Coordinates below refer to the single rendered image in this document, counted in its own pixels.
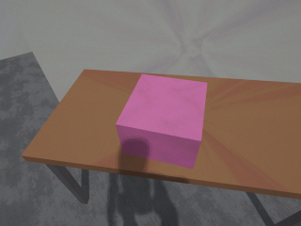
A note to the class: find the table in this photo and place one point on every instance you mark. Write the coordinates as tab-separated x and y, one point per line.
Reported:
250	142

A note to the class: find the carton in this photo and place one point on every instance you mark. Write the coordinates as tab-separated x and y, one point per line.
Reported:
163	120

